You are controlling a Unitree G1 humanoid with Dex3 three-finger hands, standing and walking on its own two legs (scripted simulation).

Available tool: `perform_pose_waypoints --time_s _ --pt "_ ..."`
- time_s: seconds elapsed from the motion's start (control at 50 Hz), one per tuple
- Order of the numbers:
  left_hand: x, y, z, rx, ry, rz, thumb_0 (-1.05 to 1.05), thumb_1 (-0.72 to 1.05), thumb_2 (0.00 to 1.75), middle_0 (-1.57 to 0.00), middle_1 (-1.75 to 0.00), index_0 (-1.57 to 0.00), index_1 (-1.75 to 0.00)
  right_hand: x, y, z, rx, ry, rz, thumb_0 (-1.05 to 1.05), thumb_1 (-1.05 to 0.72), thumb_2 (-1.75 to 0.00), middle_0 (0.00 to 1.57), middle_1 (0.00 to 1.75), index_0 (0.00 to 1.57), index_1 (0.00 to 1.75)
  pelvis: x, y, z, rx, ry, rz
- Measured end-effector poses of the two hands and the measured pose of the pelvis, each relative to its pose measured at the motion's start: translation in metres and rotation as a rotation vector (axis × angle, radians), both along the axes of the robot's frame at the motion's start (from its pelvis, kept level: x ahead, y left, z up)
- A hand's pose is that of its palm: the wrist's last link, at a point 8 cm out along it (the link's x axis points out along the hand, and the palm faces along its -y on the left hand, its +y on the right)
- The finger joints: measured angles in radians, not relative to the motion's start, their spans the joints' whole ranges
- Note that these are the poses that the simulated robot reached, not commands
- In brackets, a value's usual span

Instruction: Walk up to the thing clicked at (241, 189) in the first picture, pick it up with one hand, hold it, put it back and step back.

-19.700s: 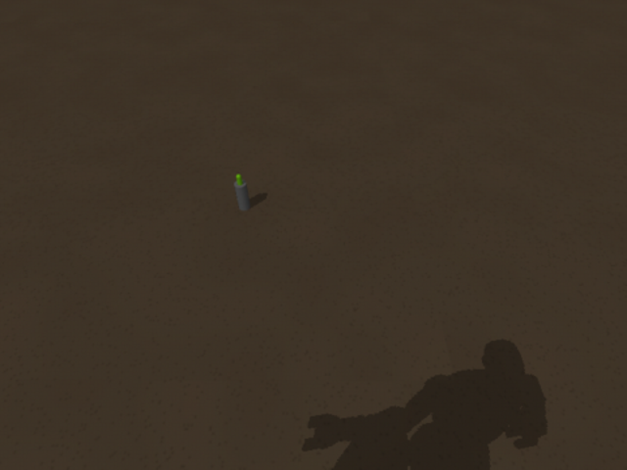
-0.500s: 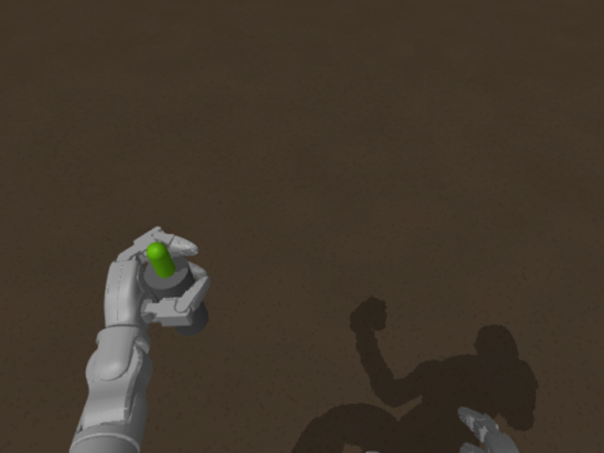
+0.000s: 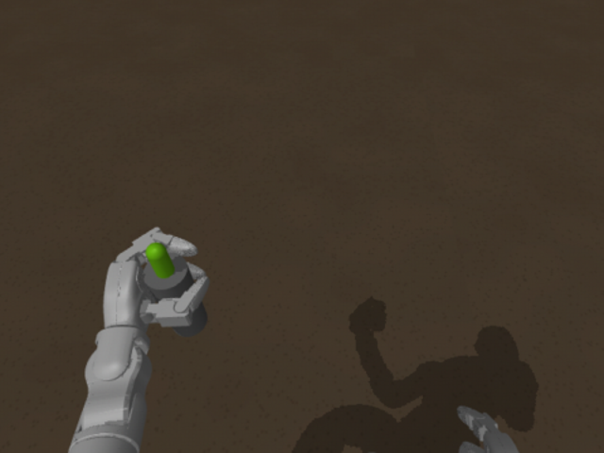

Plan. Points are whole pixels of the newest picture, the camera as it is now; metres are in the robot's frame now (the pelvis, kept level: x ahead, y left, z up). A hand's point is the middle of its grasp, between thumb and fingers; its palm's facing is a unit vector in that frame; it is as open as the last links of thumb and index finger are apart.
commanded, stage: crouch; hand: left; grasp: from the side
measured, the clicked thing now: (174, 289) +0.33 +0.17 +0.04
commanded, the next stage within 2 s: lower in 1.90 s
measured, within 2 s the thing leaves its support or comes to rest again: neither
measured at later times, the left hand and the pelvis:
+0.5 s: hand (193, 315) +0.34 +0.18 -0.06, palm faces +0.11 -0.99 +0.00, open 7.2 cm; pelvis -0.02 +0.00 -0.06, yaw +0 degrees
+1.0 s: hand (213, 356) +0.37 +0.19 -0.32, palm faces +0.13 -0.99 -0.03, open 7.2 cm; pelvis -0.07 +0.00 -0.28, yaw -2 degrees
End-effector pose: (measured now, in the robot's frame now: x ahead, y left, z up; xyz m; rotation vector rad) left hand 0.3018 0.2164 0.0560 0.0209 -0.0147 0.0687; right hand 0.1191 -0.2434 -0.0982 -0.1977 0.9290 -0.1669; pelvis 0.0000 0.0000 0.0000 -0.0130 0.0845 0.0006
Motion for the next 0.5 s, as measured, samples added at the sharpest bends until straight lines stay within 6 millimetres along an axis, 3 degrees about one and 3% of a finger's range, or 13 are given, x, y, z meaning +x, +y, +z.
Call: perform_pose_waypoints --time_s 0.14,0.26,0.38,0.5 --pt "0.001 0.002 -0.002 0.004 0.009 0.008 0.02 -0.04 1.11 -0.89 -1.10 -0.88 -1.10 0.000 0.000 -0.001 0.002 0.002 0.000 0.01 -0.90 -0.90 0.20 0.30 0.20 0.30 0.000 0.000 0.000 0.001 0.002 0.001" --pt "0.001 0.003 -0.021 -0.011 0.032 0.029 0.02 -0.04 1.11 -0.89 -1.10 -0.88 -1.10 -0.003 -0.003 -0.006 -0.001 0.014 0.009 0.01 -0.88 -0.90 0.20 0.30 0.20 0.30 -0.004 -0.001 -0.006 0.001 0.031 0.002" --pt "0.004 0.004 -0.060 -0.018 0.051 0.038 0.02 -0.04 1.12 -0.89 -1.10 -0.88 -1.10 -0.011 -0.009 -0.024 -0.022 0.051 0.023 0.01 -0.88 -0.90 0.20 0.30 0.20 0.30 -0.012 -0.002 -0.024 0.000 0.103 0.002" --pt "0.011 0.010 -0.117 -0.018 0.028 0.038 0.02 -0.04 1.12 -0.89 -1.10 -0.88 -1.10 -0.025 -0.019 -0.064 -0.056 0.104 0.041 0.01 -0.88 -0.90 0.20 0.30 0.20 0.30 -0.022 -0.002 -0.065 -0.006 0.224 0.000"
